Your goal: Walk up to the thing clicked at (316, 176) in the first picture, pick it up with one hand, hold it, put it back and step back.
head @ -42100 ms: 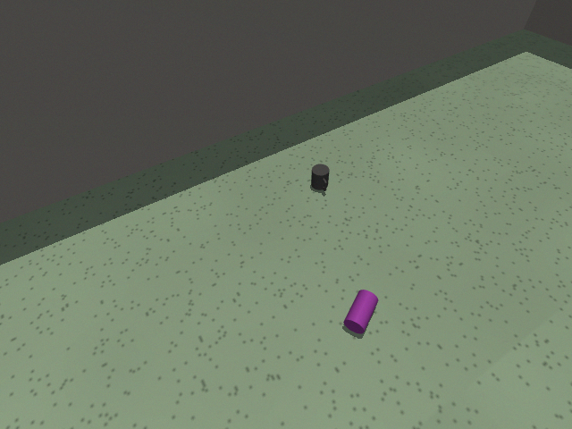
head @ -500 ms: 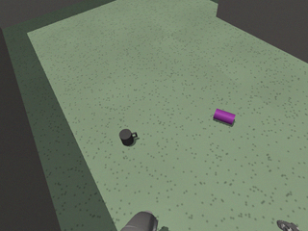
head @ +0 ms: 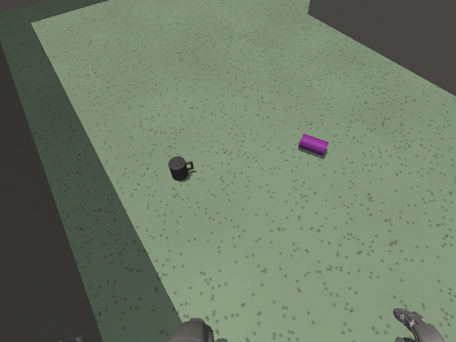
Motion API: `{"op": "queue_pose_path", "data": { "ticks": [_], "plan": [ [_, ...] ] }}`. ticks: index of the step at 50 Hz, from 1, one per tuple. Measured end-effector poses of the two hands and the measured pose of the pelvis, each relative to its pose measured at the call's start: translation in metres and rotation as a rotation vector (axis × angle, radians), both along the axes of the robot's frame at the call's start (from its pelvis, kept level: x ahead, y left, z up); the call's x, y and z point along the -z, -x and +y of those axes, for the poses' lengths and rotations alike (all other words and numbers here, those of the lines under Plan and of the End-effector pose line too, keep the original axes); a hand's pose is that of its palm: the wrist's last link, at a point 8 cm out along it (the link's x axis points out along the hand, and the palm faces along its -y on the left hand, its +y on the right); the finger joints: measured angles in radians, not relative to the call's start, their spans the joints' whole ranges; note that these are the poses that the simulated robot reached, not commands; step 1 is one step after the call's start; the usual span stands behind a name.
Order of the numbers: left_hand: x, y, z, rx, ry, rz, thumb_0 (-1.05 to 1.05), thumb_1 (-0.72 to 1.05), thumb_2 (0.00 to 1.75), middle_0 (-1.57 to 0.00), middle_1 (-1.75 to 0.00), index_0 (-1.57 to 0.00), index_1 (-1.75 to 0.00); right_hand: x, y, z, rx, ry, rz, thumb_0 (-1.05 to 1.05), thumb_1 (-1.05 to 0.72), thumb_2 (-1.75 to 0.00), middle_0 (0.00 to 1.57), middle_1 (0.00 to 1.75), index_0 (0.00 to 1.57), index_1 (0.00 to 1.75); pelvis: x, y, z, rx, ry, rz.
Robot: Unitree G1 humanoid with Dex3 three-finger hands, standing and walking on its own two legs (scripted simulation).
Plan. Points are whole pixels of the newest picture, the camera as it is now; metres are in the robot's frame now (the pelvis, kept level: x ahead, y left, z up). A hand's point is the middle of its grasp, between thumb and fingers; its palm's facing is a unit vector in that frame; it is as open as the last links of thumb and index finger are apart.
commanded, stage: step back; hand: left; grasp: from above
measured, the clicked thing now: (181, 167) +0.95 +0.33 -0.70
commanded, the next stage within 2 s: stand in 1.28 s
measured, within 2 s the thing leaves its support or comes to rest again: neither
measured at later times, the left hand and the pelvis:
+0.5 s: hand out of the picture -0.04 +0.27 -0.12, palm faces +0.06 -0.93 -0.37, open 7.4 cm; pelvis -0.13 +0.00 +0.01, yaw +5 degrees
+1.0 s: hand out of the picture -0.03 +0.28 -0.15, palm faces +0.02 -0.95 -0.32, open 7.4 cm; pelvis -0.09 +0.02 +0.01, yaw +2 degrees
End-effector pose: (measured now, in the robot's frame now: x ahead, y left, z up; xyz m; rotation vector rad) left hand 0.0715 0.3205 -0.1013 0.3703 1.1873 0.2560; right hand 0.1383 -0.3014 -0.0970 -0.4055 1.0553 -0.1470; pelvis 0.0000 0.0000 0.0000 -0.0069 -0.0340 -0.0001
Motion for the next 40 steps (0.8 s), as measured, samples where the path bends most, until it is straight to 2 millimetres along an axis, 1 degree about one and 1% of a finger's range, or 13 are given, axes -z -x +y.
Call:
{"op": "queue_pose_path", "data": {
  "ticks": [2, 5, 7, 9, 13, 17, 19, 22, 26, 29, 32, 36, 40],
  "plan": [
    [0.000, 0.025, -0.009, -0.004, -0.007, 0.021, 0.00, 0.90, 0.89, -0.21, -0.30, -0.21, -0.30, 0.006, 0.012, -0.008, 0.012, -0.011, -0.008, 0.00, -0.90, -0.90, 0.20, 0.30, 0.20, 0.30, 0.002, 0.018, -0.006, -0.008, 0.028, -0.015],
    [-0.008, 0.062, -0.017, -0.021, -0.008, 0.038, 0.00, 0.90, 0.89, -0.21, -0.30, -0.21, -0.30, 0.007, 0.037, -0.013, 0.029, -0.020, 0.020, 0.00, -0.90, -0.90, 0.20, 0.30, 0.20, 0.30, -0.004, 0.037, -0.011, -0.004, -0.014, -0.012],
    [-0.014, 0.081, -0.018, -0.035, -0.019, 0.047, 0.00, 0.90, 0.89, -0.21, -0.30, -0.21, -0.30, 0.007, 0.056, -0.015, 0.031, -0.026, 0.035, 0.00, -0.90, -0.90, 0.20, 0.30, 0.20, 0.30, -0.008, 0.049, -0.011, -0.014, -0.029, -0.010],
    [-0.019, 0.095, -0.016, -0.043, -0.032, 0.040, 0.00, 0.90, 0.89, -0.21, -0.30, -0.21, -0.30, 0.009, 0.076, -0.016, 0.026, -0.025, 0.058, 0.00, -0.90, -0.90, 0.20, 0.30, 0.20, 0.30, -0.009, 0.062, -0.011, -0.028, -0.034, -0.007],
    [-0.023, 0.113, -0.008, -0.049, -0.051, -0.019, 0.01, 0.90, 0.89, -0.21, -0.30, -0.21, -0.30, 0.017, 0.118, -0.016, 0.004, -0.013, 0.135, 0.00, -0.90, -0.90, 0.20, 0.30, 0.20, 0.30, -0.006, 0.086, -0.009, -0.071, -0.027, -0.006],
    [-0.020, 0.116, -0.009, -0.032, -0.015, -0.128, 0.01, 0.90, 0.89, -0.21, -0.30, -0.21, -0.30, 0.022, 0.149, -0.007, -0.016, -0.012, 0.181, 0.00, -0.90, -0.90, 0.20, 0.30, 0.20, 0.30, -0.001, 0.108, -0.001, -0.115, -0.026, -0.007],
    [-0.017, 0.119, -0.010, -0.023, 0.003, -0.147, 0.01, 0.90, 0.89, -0.21, -0.30, -0.21, -0.30, 0.020, 0.163, 0.001, -0.009, -0.024, 0.175, 0.00, -0.90, -0.90, 0.20, 0.30, 0.20, 0.30, -0.002, 0.117, 0.002, -0.106, -0.048, -0.021],
    [-0.017, 0.122, -0.011, -0.015, 0.031, -0.137, 0.00, 0.90, 0.89, -0.21, -0.30, -0.21, -0.30, 0.013, 0.179, 0.009, 0.008, -0.049, 0.145, 0.01, -0.90, -0.90, 0.20, 0.30, 0.20, 0.30, -0.008, 0.124, 0.002, -0.106, -0.028, -0.016],
    [-0.016, 0.124, -0.012, -0.006, 0.038, -0.134, 0.01, 0.90, 0.89, -0.21, -0.30, -0.21, -0.30, 0.007, 0.189, 0.008, 0.019, -0.062, 0.109, 0.01, -0.90, -0.90, 0.20, 0.30, 0.20, 0.30, -0.011, 0.128, -0.005, -0.085, -0.025, -0.014],
    [-0.015, 0.127, -0.016, -0.006, 0.024, -0.125, 0.00, 0.90, 0.89, -0.21, -0.30, -0.21, -0.30, 0.010, 0.189, -0.001, 0.034, -0.062, 0.096, 0.00, -0.90, -0.90, 0.20, 0.30, 0.20, 0.30, -0.008, 0.129, -0.011, -0.066, 0.000, -0.022],
    [-0.016, 0.134, -0.020, -0.003, 0.026, -0.125, 0.00, 0.90, 0.89, -0.21, -0.30, -0.21, -0.30, 0.009, 0.188, -0.006, 0.038, -0.049, 0.104, 0.00, -0.90, -0.90, 0.20, 0.30, 0.20, 0.30, -0.010, 0.129, -0.013, -0.066, 0.010, -0.021],
    [-0.017, 0.136, -0.022, -0.008, 0.044, -0.120, 0.01, 0.90, 0.89, -0.21, -0.30, -0.21, -0.30, 0.003, 0.185, -0.010, 0.032, -0.029, 0.118, 0.00, -0.90, -0.90, 0.20, 0.30, 0.20, 0.30, -0.014, 0.127, -0.006, -0.072, 0.008, -0.017],
    [-0.009, 0.131, -0.017, -0.011, 0.076, -0.102, 0.01, 0.90, 0.89, -0.21, -0.30, -0.21, -0.30, 0.000, 0.184, -0.008, 0.038, -0.002, 0.141, 0.00, -0.90, -0.90, 0.20, 0.30, 0.20, 0.30, -0.012, 0.118, 0.006, -0.076, 0.007, -0.009]
  ]
}}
